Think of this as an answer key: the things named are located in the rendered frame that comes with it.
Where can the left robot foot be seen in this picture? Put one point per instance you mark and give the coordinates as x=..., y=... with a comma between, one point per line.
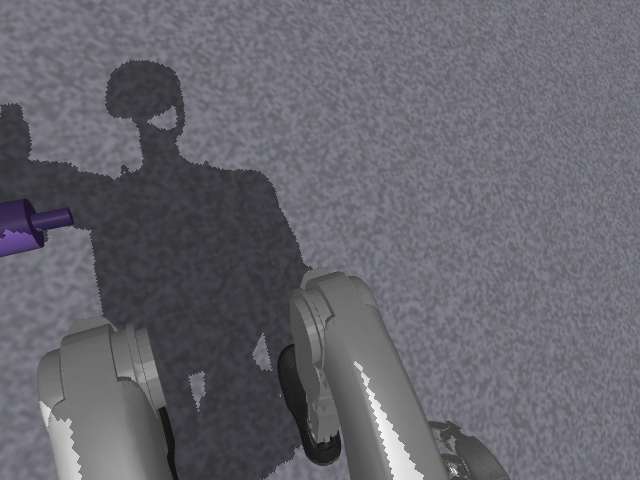
x=170, y=441

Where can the right robot hand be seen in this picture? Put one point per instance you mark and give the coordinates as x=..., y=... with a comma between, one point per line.
x=473, y=461

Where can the right robot foot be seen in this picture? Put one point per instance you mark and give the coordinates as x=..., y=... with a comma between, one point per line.
x=322, y=454

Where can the bottle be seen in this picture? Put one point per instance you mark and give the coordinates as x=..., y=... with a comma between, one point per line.
x=21, y=228

